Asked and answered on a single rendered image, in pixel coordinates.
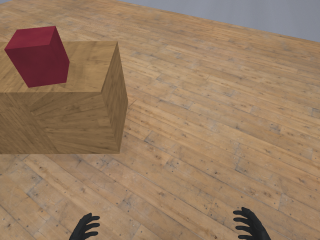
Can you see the carton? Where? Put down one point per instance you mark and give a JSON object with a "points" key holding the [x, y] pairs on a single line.
{"points": [[39, 56]]}

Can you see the right robot hand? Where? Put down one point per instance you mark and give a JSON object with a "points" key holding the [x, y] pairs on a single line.
{"points": [[256, 229]]}

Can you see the pedestal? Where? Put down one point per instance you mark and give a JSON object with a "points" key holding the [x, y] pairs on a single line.
{"points": [[84, 115]]}

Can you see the left robot hand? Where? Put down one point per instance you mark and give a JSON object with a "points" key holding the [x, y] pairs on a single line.
{"points": [[79, 231]]}

